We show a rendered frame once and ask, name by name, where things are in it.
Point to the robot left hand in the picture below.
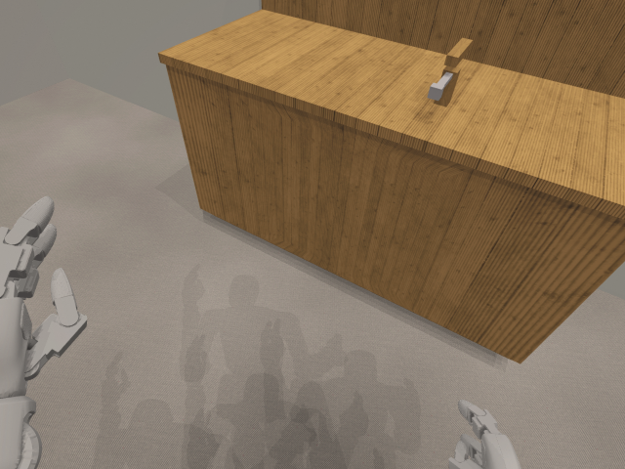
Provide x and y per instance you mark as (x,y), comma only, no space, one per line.
(22,250)

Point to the counter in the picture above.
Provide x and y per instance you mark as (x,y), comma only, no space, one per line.
(494,212)

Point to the robot right hand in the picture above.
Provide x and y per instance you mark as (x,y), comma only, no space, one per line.
(495,450)

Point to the robot left forearm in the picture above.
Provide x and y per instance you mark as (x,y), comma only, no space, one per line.
(20,443)

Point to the tap lever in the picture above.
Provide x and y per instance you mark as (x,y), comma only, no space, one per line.
(436,89)

